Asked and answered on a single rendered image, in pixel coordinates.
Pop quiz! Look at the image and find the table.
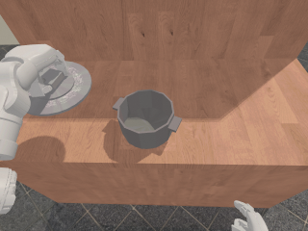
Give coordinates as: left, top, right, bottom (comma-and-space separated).
0, 0, 308, 209

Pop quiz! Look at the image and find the right robot hand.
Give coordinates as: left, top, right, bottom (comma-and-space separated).
231, 200, 269, 231

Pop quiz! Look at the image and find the pot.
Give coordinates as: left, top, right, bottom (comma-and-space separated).
112, 90, 182, 149

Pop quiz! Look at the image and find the knob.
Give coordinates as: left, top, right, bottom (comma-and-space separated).
39, 67, 64, 90

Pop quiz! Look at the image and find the left robot hand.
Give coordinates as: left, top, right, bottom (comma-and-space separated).
5, 44, 69, 97

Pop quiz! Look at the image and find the robot left upper arm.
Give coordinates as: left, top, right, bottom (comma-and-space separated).
0, 167, 17, 231

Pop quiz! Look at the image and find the lid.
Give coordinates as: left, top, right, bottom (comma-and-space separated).
27, 61, 92, 116

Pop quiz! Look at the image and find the robot left forearm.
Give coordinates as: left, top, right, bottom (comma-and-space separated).
0, 55, 38, 161

